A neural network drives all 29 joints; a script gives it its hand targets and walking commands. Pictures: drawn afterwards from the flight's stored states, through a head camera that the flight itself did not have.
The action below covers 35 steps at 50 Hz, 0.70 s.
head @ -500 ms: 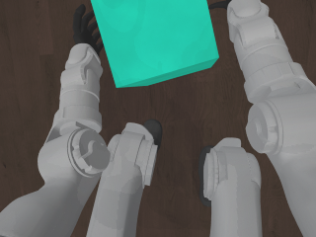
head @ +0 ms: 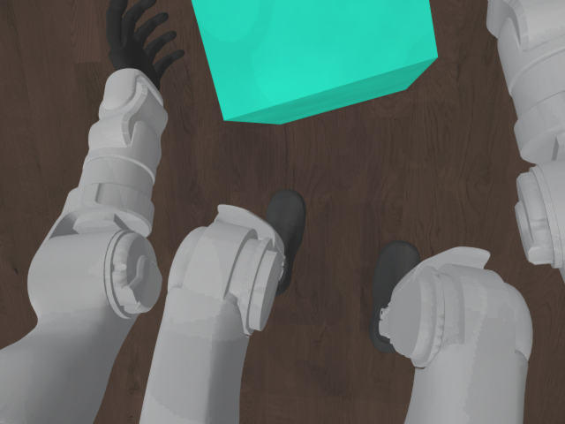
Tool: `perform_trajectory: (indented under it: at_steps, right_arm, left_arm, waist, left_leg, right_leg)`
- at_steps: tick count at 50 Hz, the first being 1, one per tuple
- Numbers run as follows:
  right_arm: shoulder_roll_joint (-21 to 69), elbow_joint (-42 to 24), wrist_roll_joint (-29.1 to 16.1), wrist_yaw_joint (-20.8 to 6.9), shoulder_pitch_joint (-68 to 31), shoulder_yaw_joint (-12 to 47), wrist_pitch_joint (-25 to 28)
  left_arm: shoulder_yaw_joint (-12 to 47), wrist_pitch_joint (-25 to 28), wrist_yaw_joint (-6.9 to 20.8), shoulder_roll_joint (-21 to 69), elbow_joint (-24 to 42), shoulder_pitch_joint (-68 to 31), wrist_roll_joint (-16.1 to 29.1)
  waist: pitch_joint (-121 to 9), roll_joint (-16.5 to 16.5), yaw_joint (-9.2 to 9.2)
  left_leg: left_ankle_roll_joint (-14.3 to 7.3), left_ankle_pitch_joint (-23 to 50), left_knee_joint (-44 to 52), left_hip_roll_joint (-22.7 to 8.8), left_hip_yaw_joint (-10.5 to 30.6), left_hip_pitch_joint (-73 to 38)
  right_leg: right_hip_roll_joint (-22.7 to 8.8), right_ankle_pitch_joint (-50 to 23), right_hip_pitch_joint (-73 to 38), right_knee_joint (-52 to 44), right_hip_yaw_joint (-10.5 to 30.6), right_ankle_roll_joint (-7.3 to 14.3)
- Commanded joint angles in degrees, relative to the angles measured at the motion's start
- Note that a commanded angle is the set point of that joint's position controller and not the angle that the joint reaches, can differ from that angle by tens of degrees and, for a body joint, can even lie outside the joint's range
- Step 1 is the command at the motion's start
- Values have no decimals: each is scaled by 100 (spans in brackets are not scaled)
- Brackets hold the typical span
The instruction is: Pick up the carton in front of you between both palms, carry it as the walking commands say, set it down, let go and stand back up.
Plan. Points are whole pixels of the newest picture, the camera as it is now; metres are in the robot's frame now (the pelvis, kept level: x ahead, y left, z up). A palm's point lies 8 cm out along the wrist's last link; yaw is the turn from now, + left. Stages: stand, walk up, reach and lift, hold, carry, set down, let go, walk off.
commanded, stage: set down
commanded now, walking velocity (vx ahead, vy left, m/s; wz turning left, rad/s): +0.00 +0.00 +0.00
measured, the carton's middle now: (315, 21) +0.55 +0.07 -0.25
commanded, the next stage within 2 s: let go in 0.96 s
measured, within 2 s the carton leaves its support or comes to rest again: neither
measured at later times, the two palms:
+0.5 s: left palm (28, 31) +0.47 +0.24 -0.01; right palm out of the picture +0.61 -0.11 -0.01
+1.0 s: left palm out of the picture +0.46 +0.24 +0.15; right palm out of the picture +0.62 -0.12 +0.15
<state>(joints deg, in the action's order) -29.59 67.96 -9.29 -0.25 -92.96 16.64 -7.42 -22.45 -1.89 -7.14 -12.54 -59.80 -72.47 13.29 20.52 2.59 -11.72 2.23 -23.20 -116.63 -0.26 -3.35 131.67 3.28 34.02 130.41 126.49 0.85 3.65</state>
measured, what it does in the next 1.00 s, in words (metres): rises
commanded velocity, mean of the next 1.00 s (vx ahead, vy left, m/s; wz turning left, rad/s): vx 0.00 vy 0.00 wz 0.00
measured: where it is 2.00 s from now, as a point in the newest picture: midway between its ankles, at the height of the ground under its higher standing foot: (332, 286)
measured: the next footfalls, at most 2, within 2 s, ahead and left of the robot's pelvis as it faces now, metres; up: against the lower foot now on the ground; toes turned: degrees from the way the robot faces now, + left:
none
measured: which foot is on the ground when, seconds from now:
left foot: down 0.00-1.00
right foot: down 0.00-1.00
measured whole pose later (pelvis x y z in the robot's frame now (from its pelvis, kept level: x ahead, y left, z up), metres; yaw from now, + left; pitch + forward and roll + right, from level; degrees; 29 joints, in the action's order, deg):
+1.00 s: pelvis +0.05 +0.00 +0.24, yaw -2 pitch +46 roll +3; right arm -24.8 61.7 4.0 -6.2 -74.3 -2.5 -13.8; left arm -24.2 -12.6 -8.4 1.2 -30.5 -47.0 2.9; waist -5.0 -3.5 -13.6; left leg 1.5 -17.1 -69.1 1.4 0.1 98.2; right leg 3.8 25.8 96.0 75.8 1.9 2.1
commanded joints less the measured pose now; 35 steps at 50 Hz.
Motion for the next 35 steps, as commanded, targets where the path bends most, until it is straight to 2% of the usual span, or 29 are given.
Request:
perform_trajectory:
  at_steps: [1,3,5,9,11,13,16,18,20,24,29,32,35]
  right_arm:
    - [-552,-644,35,-41,-2257,-316,-60]
    - [-626,-658,173,-69,-2078,-485,-158]
    - [-649,-769,246,-103,-1901,-681,-265]
    - [-675,-691,271,-268,-1499,-1077,-425]
    - [-555,-552,278,-393,-1230,-1113,-426]
    - [-421,-446,320,-485,-937,-1156,-401]
    - [-344,-412,528,-543,-689,-1304,-347]
    - [-460,-558,722,-536,-650,-1490,-313]
    - [-652,-793,871,-494,-662,-1668,-302]
    - [-806,-1392,967,-455,-739,-1709,-405]
    - [-376,-1796,787,-560,-628,-1367,-641]
    - [-209,-1752,741,-607,-511,-1336,-716]
    - [-194,-1531,870,-605,-315,-1536,-717]
  left_arm:
    - [363,-124,-350,167,1183,-920,385]
    - [377,-263,-521,177,1398,-636,324]
    - [250,-399,-692,115,1713,-367,94]
    - [-109,-607,-916,-68,2491,-258,-634]
    - [-25,-668,-912,208,2688,-149,-759]
    - [136,-721,-841,545,2793,45,-712]
    - [357,-786,-688,882,2959,301,-568]
    - [380,-819,-608,979,3051,491,-508]
    - [306,-856,-579,960,3137,695,-500]
    - [105,-949,-577,747,3436,1023,-581]
    - [14,-1072,-550,498,3862,1218,-642]
    - [78,-1131,-474,570,3840,1341,-612]
    - [33,-1132,-379,655,3636,1460,-684]
  waist:
    - [-7642,-1837,-293]
    - [-7973,-1900,-251]
    - [-8137,-1842,-290]
    - [-7555,-1166,-603]
    - [-7087,-946,-585]
    - [-6953,-905,-519]
    - [-7071,-1001,-364]
    - [-7207,-1097,-241]
    - [-7473,-1222,-193]
    - [-8243,-1630,-348]
    - [-8729,-2143,-586]
    - [-8477,-2165,-579]
    - [-8022,-1996,-530]
  left_leg:
    - [150,1351,645,85,-157,-3853]
    - [99,1282,817,184,-155,-4323]
    - [36,1269,977,267,-157,-4737]
    - [1,1198,1407,345,-123,-5321]
    - [41,1236,1615,320,-82,-5306]
    - [111,1406,1785,316,-67,-5313]
    - [211,1771,1979,342,-32,-5401]
    - [261,1920,2128,359,1,-5470]
    - [290,2021,2298,375,2,-5564]
    - [268,2113,2717,433,-125,-5580]
    - [160,2189,3268,469,-322,-5216]
    - [133,2150,3590,455,-353,-5051]
    - [156,2096,3936,430,-336,-5090]
  right_leg:
    - [-383,-888,-4023,-1523,478,-124]
    - [-311,-668,-4109,-1615,299,-113]
    - [-226,-505,-4013,-1707,148,-102]
    - [-63,-56,-3000,-2053,20,-86]
    - [-1,-24,-2550,-2233,24,-96]
    - [46,-169,-2501,-2424,33,-82]
    - [88,-484,-2670,-2697,5,-59]
    - [108,-623,-2830,-2894,-27,-65]
    - [119,-761,-3125,-3093,-47,-82]
    - [120,-1193,-4333,-3481,-34,-140]
    - [106,-1903,-5947,-3942,89,-244]
    - [83,-2091,-6305,-4293,191,-278]
    - [72,-2051,-6235,-4708,254,-288]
